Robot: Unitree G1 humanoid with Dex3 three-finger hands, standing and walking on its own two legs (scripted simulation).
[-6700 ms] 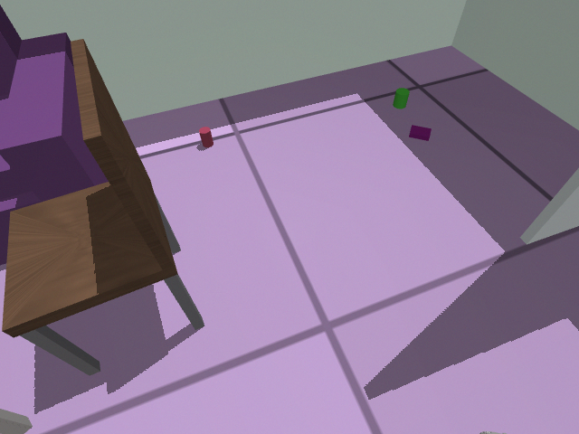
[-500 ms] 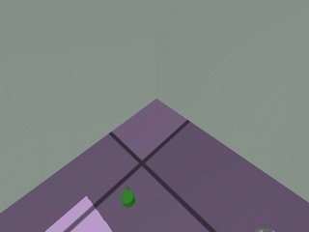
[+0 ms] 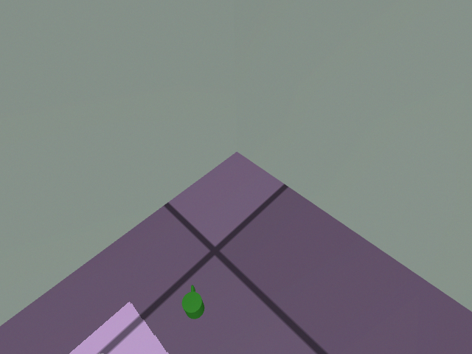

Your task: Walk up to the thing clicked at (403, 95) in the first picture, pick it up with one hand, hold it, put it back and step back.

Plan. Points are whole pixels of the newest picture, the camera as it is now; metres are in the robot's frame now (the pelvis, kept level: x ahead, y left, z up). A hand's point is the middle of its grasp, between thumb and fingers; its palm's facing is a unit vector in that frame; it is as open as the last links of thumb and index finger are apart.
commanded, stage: stand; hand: left
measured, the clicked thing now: (193, 301) +0.41 +0.21 -0.74
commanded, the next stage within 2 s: none
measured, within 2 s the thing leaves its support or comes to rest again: neither
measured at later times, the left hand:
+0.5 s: hand out of the picture +0.06 +0.24 -0.15, palm faces -0.01 -0.94 -0.34, open 7.4 cm
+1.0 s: hand out of the picture +0.07 +0.24 -0.15, palm faces -0.02 -0.94 -0.34, open 7.4 cm
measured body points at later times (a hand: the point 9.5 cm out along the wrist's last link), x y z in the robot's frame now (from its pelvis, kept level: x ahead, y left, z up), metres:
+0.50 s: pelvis -0.01 -0.01 +0.00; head +0.00 -0.01 +0.45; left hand +0.06 +0.29 -0.13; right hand +0.07 -0.31 -0.13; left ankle +0.00 +0.12 -0.75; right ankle -0.01 -0.13 -0.75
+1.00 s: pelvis +0.00 -0.02 +0.00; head +0.01 -0.02 +0.45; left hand +0.07 +0.29 -0.13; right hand +0.08 -0.32 -0.14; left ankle +0.00 +0.12 -0.75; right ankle -0.01 -0.13 -0.75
